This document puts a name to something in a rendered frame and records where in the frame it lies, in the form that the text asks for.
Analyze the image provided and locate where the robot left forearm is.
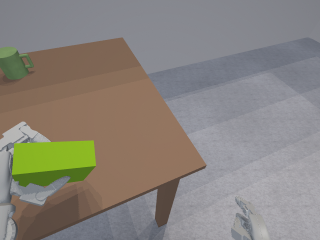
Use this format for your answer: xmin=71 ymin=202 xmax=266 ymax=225
xmin=0 ymin=202 xmax=18 ymax=240

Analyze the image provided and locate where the sponge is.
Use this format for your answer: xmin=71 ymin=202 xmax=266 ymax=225
xmin=12 ymin=140 xmax=96 ymax=187

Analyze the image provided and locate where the right robot hand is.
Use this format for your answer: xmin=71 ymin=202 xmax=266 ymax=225
xmin=231 ymin=196 xmax=271 ymax=240

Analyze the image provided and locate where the left robot hand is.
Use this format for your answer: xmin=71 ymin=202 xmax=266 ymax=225
xmin=0 ymin=121 xmax=71 ymax=207

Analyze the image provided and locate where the table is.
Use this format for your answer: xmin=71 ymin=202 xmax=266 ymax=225
xmin=0 ymin=37 xmax=207 ymax=240

